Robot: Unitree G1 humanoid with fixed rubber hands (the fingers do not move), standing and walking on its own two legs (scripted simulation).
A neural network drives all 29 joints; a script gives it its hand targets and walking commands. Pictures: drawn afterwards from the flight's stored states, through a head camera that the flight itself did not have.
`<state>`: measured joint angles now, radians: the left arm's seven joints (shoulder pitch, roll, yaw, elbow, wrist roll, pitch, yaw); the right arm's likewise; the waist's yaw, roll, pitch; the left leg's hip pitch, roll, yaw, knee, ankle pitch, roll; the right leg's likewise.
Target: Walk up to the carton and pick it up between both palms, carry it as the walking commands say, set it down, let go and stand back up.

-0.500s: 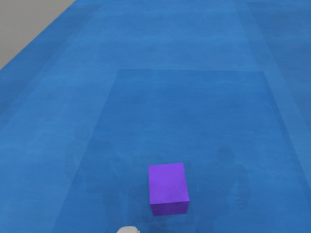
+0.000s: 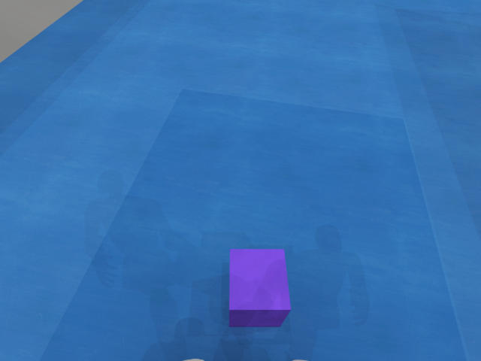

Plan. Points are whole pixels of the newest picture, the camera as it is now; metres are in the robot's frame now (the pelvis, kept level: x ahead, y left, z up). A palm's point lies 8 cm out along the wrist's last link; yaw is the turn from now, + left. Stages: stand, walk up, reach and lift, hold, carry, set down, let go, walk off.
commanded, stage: walk up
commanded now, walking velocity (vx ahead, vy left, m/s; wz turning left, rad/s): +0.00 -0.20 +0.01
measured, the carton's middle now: (255, 289) +0.43 -0.07 -0.64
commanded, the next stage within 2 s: none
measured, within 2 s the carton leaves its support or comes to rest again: neither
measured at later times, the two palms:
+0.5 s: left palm out of the picture +0.01 +0.18 -0.11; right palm out of the picture +0.02 -0.35 -0.13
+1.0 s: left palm out of the picture -0.04 +0.18 -0.13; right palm out of the picture -0.08 -0.37 -0.12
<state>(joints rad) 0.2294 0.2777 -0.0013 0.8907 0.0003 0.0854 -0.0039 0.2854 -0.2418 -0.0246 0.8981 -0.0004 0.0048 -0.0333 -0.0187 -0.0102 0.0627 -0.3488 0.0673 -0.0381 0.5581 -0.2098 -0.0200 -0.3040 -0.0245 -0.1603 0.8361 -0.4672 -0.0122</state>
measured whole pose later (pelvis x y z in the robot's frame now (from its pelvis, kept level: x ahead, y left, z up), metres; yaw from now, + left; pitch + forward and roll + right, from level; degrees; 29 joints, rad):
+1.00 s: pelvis -0.10 -0.09 +0.00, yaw +0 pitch -1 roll -1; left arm 0.23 0.29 0.00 0.88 0.00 0.10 -0.03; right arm 0.29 -0.28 -0.02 0.92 0.00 0.06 -0.05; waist -0.01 0.00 0.09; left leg -0.32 0.14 -0.03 0.53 -0.19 -0.06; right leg -0.23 0.03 -0.10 0.68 -0.42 -0.06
